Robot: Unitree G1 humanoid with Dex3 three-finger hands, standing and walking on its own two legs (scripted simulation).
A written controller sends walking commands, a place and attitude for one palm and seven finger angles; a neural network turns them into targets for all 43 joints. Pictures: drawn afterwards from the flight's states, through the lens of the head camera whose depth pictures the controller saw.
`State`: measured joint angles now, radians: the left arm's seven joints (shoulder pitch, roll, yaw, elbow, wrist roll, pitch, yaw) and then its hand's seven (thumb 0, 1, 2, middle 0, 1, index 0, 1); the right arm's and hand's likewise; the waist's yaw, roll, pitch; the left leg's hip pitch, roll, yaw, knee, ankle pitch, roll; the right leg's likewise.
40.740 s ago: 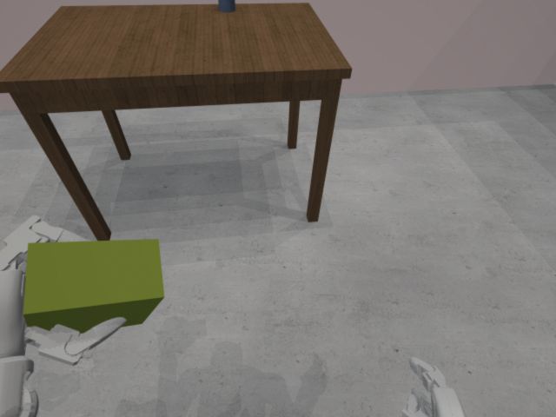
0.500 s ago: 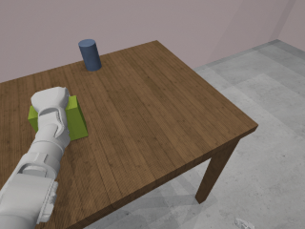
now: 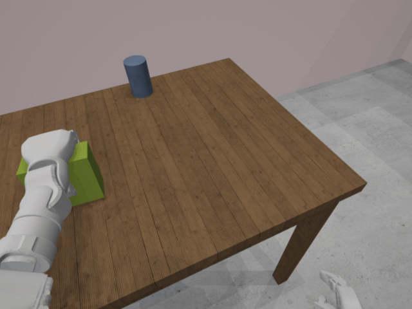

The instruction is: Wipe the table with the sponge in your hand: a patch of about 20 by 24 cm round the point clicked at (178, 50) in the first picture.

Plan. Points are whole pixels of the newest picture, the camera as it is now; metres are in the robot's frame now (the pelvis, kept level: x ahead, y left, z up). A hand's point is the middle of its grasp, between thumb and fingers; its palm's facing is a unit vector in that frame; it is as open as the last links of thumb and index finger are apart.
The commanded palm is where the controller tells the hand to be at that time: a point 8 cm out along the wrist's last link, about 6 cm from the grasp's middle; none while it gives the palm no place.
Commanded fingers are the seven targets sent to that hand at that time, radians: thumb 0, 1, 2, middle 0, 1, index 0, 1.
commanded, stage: wipe back along the first lane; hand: left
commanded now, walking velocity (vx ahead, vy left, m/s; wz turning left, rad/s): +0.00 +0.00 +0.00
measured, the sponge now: (69, 183) +0.34 +0.34 +0.05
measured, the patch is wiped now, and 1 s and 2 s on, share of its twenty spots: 0.95 0.95 1.00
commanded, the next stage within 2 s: lift the sponge slowly off the table in 1.66 s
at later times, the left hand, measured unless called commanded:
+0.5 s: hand (54, 183) +0.32 +0.34 +0.09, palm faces -0.03 -0.02 -1.00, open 10.5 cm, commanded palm +0.28 +0.32 +0.13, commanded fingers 0.00 0.10 1.30 -1.20 -1.60 -1.20 -1.60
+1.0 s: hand (57, 199) +0.28 +0.31 +0.08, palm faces +0.01 -0.03 -1.00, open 10.5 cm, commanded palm +0.24 +0.29 +0.12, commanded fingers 0.00 0.10 1.30 -1.20 -1.60 -1.20 -1.60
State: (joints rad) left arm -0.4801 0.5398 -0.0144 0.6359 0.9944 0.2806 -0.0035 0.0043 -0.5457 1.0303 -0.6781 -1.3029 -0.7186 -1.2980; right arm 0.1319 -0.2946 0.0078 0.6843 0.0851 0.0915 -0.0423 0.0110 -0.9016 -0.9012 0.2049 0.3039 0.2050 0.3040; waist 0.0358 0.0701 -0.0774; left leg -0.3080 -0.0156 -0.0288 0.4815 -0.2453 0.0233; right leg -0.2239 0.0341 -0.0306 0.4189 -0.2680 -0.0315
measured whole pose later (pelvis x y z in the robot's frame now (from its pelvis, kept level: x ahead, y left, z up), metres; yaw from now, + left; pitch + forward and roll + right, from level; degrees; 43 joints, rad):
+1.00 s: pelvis -0.01 +0.01 +0.00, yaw +0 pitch +1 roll -1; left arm -0.17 0.47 -0.08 0.25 0.96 0.44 0.04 0.00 -0.53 1.03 -0.65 -1.32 -0.69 -1.31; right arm 0.06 -0.27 0.04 0.66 0.08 0.09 -0.03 0.01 -0.90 -0.90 0.21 0.30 0.21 0.30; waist 0.07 0.09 -0.08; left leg -0.27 -0.02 -0.02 0.50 -0.24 0.03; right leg -0.19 0.03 -0.02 0.45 -0.27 -0.02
